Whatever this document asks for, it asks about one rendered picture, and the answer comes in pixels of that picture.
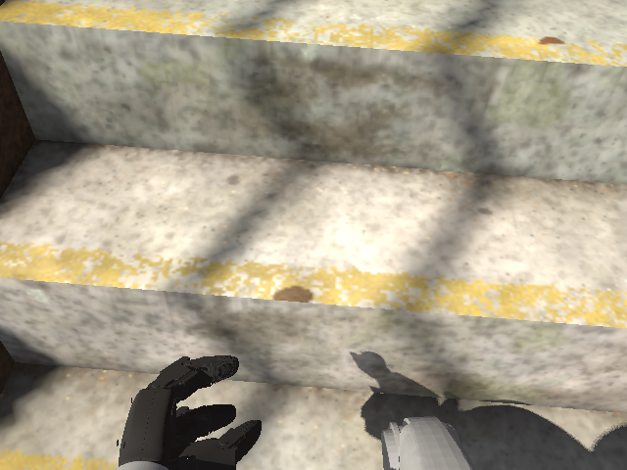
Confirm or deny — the robot right thigh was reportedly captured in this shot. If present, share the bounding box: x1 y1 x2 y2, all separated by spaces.
381 416 475 470

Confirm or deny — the left robot hand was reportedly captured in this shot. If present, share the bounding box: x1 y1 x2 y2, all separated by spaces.
117 355 262 470

